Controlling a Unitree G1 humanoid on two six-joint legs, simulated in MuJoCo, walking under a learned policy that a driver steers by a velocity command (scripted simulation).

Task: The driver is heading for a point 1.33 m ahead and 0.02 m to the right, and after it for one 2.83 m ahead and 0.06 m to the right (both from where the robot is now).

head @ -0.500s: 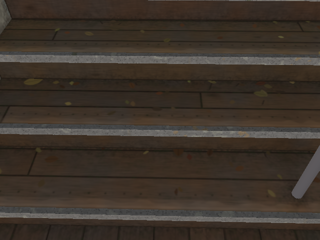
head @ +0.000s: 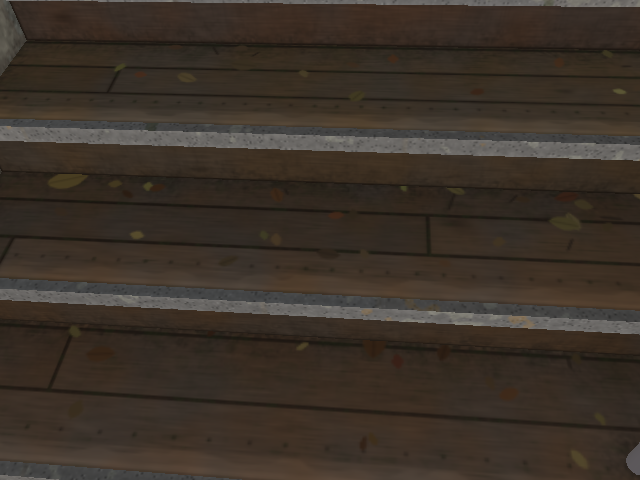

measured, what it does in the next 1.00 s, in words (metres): climbs: left foot, then right foot 0.16 m higher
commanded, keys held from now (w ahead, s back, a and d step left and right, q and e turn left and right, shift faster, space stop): w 0.84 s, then no key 0.16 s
